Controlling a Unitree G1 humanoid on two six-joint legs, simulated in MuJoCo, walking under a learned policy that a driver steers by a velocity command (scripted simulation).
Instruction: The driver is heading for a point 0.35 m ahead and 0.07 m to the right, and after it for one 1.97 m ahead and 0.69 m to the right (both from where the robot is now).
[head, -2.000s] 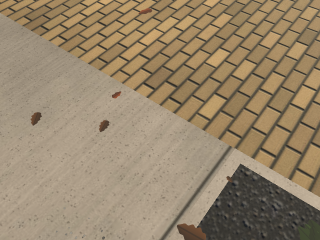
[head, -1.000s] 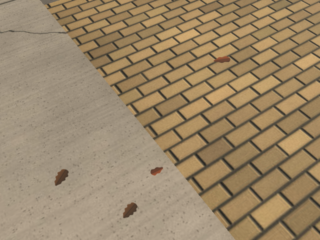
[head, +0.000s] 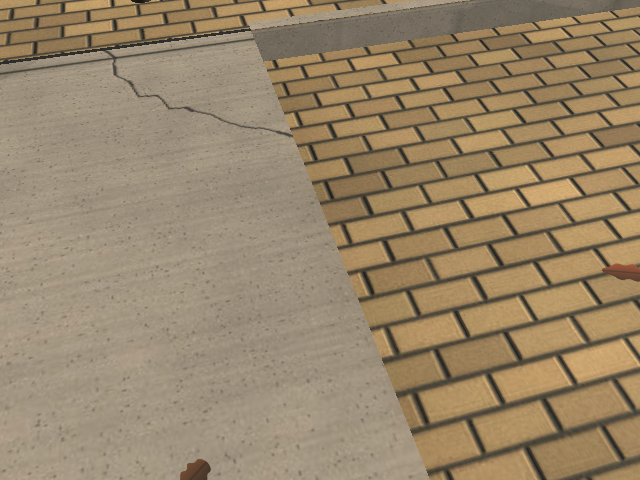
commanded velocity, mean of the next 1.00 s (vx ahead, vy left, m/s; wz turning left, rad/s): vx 0.19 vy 0.00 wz -0.15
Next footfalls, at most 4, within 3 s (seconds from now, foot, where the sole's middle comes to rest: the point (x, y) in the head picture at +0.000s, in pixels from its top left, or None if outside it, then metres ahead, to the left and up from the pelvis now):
0.84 left None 0.40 0.05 -0.77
1.28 right None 0.23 -0.09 -0.77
1.76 left None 0.35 0.07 -0.77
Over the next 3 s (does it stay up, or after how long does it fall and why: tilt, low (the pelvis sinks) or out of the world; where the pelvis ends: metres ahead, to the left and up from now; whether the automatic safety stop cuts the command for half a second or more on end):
stays up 0.30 0.00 0.01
